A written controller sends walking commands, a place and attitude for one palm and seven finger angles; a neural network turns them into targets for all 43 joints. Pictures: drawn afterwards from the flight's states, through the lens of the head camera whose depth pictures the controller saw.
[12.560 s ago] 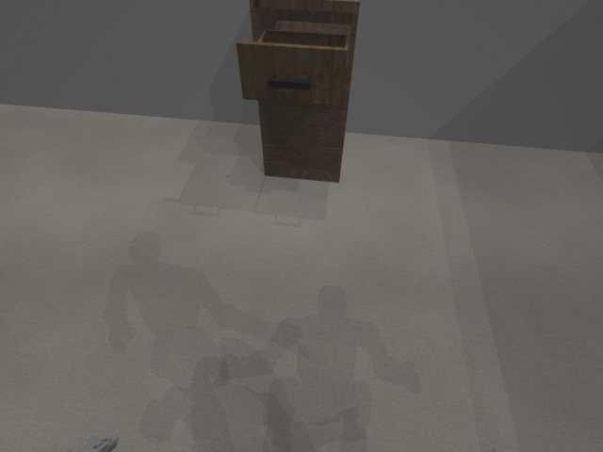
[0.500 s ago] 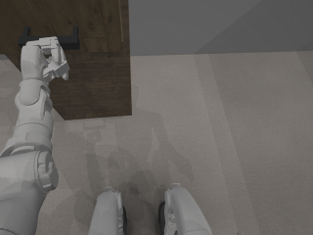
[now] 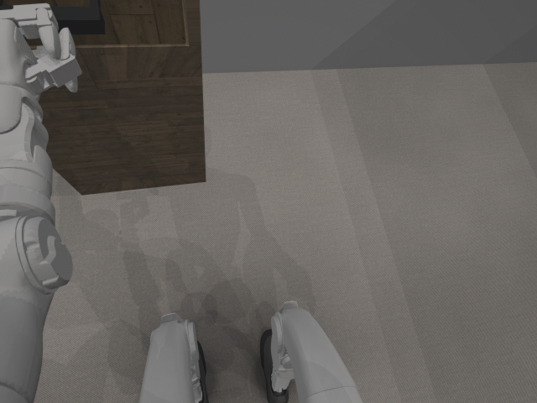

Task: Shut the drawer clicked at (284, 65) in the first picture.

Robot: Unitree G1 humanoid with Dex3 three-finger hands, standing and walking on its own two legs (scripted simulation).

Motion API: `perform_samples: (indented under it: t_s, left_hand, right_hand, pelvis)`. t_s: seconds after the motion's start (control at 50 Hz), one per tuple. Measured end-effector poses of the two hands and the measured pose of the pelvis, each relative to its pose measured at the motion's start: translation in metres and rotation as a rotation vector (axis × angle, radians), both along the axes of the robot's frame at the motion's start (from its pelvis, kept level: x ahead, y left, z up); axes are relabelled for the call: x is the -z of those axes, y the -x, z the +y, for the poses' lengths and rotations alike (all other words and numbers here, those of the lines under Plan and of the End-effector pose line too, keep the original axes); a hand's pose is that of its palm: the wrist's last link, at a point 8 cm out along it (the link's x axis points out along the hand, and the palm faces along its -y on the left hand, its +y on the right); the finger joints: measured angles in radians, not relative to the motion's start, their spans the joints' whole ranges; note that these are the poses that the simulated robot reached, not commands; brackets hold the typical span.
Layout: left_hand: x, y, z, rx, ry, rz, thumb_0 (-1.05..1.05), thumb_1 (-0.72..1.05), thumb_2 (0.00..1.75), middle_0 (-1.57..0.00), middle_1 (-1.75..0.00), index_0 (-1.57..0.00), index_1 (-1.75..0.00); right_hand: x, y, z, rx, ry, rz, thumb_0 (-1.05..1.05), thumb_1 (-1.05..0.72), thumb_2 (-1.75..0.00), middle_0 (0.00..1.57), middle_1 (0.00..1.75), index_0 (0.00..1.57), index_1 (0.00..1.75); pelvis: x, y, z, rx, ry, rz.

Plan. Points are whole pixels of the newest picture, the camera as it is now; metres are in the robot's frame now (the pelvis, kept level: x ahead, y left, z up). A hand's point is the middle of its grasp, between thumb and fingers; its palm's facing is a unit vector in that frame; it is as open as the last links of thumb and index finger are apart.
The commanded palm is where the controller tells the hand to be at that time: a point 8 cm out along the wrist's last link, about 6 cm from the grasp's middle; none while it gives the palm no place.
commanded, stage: push the drawer shut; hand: left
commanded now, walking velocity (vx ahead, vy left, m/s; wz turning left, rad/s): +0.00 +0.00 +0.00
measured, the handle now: (46, 8) +0.64 +0.23 +0.06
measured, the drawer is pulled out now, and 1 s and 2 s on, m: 0.00 0.00 0.00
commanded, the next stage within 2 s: pull the fist back off the drawer in 0.12 s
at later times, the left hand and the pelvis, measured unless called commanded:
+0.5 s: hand (60, 55) +0.57 +0.21 +0.06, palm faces +0.07 -1.00 -0.04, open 3.2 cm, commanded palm +0.57 +0.21 +0.06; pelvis -0.02 +0.00 -0.01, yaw +0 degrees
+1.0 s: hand (76, 65) +0.55 +0.19 +0.06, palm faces +0.10 -0.99 -0.04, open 3.3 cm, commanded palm +0.52 +0.22 +0.06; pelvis +0.02 +0.00 +0.02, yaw +0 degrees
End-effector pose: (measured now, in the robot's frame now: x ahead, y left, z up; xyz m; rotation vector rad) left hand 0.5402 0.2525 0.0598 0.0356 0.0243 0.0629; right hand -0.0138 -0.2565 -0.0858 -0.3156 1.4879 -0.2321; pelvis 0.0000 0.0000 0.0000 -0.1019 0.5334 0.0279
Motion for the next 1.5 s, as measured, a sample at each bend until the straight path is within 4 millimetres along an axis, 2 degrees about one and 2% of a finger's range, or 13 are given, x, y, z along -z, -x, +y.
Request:
perform_samples:
  t_s: [0.14,0.4,0.58,0.72,0.84,1.1,1.16,1.32,1.5]
  left_hand:
    - [0.001,-0.003,0.008,-0.002,-0.003,0.002,-0.01,0.58,0.90,-1.40,-1.60,-1.40,-1.60]
    - [0.000,-0.005,0.011,0.001,-0.006,0.002,0.00,0.55,0.90,-1.40,-1.60,-1.43,-1.60]
    - [0.000,-0.002,0.006,-0.007,-0.001,0.009,0.00,0.61,0.89,-1.40,-1.60,-1.41,-1.60]
    - [-0.002,0.004,-0.006,-0.018,0.011,-0.002,0.03,0.75,0.89,-1.40,-1.60,-1.40,-1.60]
    - [-0.004,0.010,-0.016,-0.019,0.007,0.008,0.02,0.85,0.89,-1.40,-1.60,-1.40,-1.60]
    - [-0.010,0.023,-0.010,-0.030,-0.006,-0.031,0.02,0.89,0.89,-1.40,-1.60,-1.40,-1.60]
    - [-0.020,0.040,-0.009,-0.012,-0.021,-0.037,0.02,0.90,0.90,-1.40,-1.60,-1.39,-1.60]
    - [-0.058,0.104,-0.002,-0.042,-0.003,-0.009,0.02,0.90,0.89,-1.40,-1.60,-1.40,-1.60]
    - [-0.100,0.156,0.003,-0.013,-0.004,-0.044,0.02,0.90,0.90,-1.40,-1.60,-1.40,-1.60]
  right_hand:
    - [0.001,0.008,0.001,-0.010,0.022,0.004,0.01,-0.91,-0.89,0.21,0.30,0.20,0.30]
    - [0.001,0.022,0.003,-0.031,0.053,-0.016,0.01,-0.91,-0.89,0.21,0.30,0.20,0.30]
    - [0.002,0.030,0.009,-0.018,0.019,0.000,0.01,-0.91,-0.89,0.21,0.30,0.20,0.30]
    - [-0.001,0.023,0.013,0.007,-0.025,0.002,0.01,-0.91,-0.89,0.21,0.30,0.20,0.30]
    - [-0.005,0.000,0.011,0.019,-0.053,-0.028,0.01,-0.91,-0.89,0.21,0.30,0.20,0.30]
    - [-0.008,-0.068,-0.006,-0.003,-0.059,-0.096,0.01,-0.91,-0.89,0.20,0.30,0.20,0.30]
    - [-0.016,-0.086,-0.006,0.011,-0.075,-0.131,0.01,-0.91,-0.90,0.20,0.30,0.20,0.30]
    - [-0.052,-0.147,0.002,-0.040,-0.114,-0.298,0.01,-0.91,-0.90,0.20,0.30,0.20,0.30]
    - [-0.087,-0.208,0.004,-0.118,-0.118,-0.523,0.01,-0.91,-0.90,0.20,0.30,0.20,0.30]
  pelvis:
    - [0.007,0.007,0.001,-0.008,0.012,0.012]
    - [0.014,0.023,0.003,-0.013,0.025,0.024]
    - [0.012,0.024,0.005,-0.009,0.022,0.018]
    - [0.001,0.014,0.005,0.001,0.007,0.003]
    - [-0.011,-0.001,0.003,0.012,-0.008,-0.015]
    - [-0.024,-0.030,-0.004,0.012,-0.033,-0.035]
    - [-0.036,-0.037,-0.005,0.017,-0.040,-0.056]
    - [-0.074,-0.056,-0.008,0.000,-0.057,-0.158]
    - [-0.093,-0.060,-0.009,-0.026,-0.068,-0.274]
